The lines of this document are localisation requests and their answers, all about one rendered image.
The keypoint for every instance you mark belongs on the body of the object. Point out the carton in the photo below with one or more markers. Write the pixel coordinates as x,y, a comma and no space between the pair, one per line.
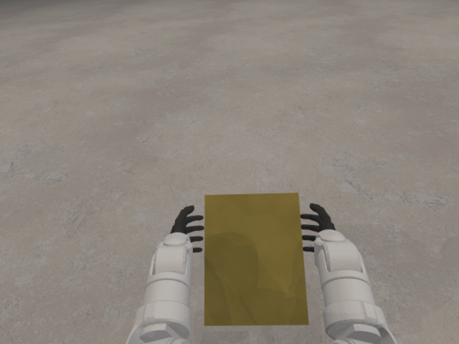
253,260

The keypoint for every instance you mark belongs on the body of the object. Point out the robot left hand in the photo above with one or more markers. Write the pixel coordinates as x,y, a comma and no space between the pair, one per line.
182,220

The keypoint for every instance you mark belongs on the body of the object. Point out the left robot forearm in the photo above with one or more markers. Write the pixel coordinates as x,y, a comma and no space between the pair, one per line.
165,310

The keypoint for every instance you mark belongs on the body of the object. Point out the robot right hand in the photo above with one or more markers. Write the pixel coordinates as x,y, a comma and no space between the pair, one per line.
323,219

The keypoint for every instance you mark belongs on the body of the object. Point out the right robot forearm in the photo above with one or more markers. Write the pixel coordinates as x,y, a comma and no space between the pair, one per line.
350,310

